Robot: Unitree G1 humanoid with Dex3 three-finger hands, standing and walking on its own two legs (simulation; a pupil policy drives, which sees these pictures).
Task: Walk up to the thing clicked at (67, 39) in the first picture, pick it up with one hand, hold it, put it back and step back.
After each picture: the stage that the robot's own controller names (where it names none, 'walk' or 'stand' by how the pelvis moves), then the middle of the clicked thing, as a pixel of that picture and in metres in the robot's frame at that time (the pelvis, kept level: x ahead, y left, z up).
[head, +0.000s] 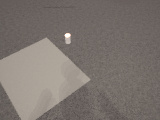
stand; (67, 38) +1.45 +0.21 -0.72
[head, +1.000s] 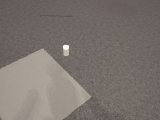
walk; (66, 50) +1.30 +0.15 -0.71
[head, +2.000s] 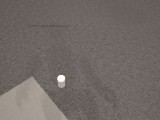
walk; (61, 81) +0.77 +0.15 -0.72
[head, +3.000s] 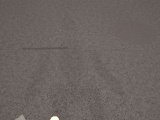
walk; out of the picture +0.42 +0.21 -0.71
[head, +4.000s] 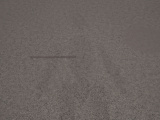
stand; out of the picture +0.32 +0.19 -0.71
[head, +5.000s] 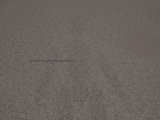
stand; out of the picture +0.33 +0.18 -0.72
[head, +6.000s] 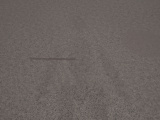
stand; out of the picture +0.32 +0.19 -0.73
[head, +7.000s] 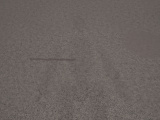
stand; out of the picture +0.31 +0.19 -0.73
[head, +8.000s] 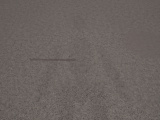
stand; out of the picture +0.31 +0.19 -0.73
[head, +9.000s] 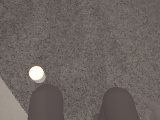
go down; (37, 75) +0.39 +0.22 -0.38
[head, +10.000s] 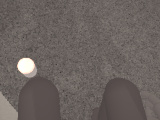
go down; (28, 68) +0.39 +0.24 -0.30
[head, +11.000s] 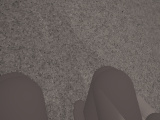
close in; out of the picture +0.37 +0.27 -0.23
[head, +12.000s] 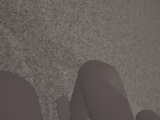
close; out of the picture +0.37 +0.28 -0.22
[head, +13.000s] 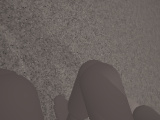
lift; out of the picture +0.37 +0.28 -0.22
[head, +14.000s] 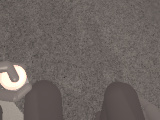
lift; (16, 82) +0.30 +0.24 -0.06
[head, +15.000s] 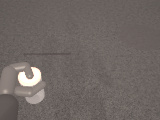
hold; (32, 86) +0.33 +0.18 +0.04
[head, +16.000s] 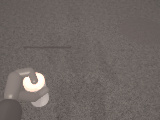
hold; (37, 90) +0.32 +0.18 +0.00
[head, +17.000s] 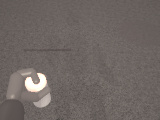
hold; (39, 90) +0.32 +0.17 +0.00
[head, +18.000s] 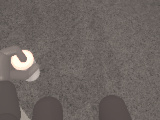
crouch; (26, 66) +0.39 +0.20 -0.09
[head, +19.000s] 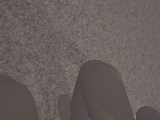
lower; out of the picture +0.39 +0.29 -0.22
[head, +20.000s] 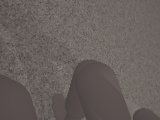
lower; out of the picture +0.39 +0.31 -0.22
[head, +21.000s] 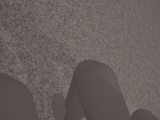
lower; out of the picture +0.39 +0.30 -0.22
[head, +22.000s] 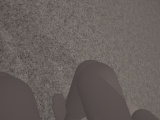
lower; out of the picture +0.39 +0.30 -0.22
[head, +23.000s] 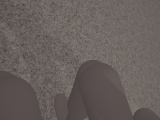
loosen; out of the picture +0.38 +0.29 -0.22
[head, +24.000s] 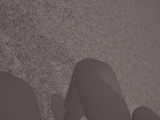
withdraw; out of the picture +0.38 +0.26 -0.22
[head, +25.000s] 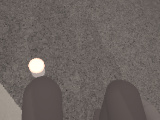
walk; (37, 68) +0.41 +0.22 -0.31
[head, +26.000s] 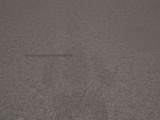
stand; out of the picture +0.33 +0.15 -0.65
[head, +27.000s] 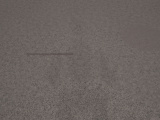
stand; out of the picture +0.34 +0.18 -0.67
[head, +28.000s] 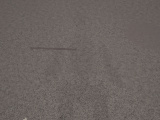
stand; out of the picture +0.35 +0.17 -0.68
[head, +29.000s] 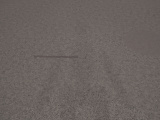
walk; out of the picture +0.37 +0.16 -0.72
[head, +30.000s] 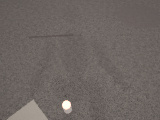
walk; (67, 107) +0.48 +0.17 -0.71
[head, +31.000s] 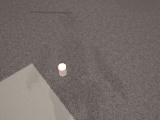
walk; (62, 70) +0.78 +0.16 -0.70
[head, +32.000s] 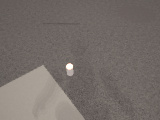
stand; (69, 69) +0.96 +0.17 -0.70
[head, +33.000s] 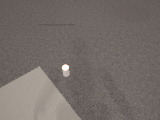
stand; (65, 70) +0.96 +0.19 -0.72
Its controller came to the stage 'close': yes
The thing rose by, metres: 0.71
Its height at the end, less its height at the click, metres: +0.00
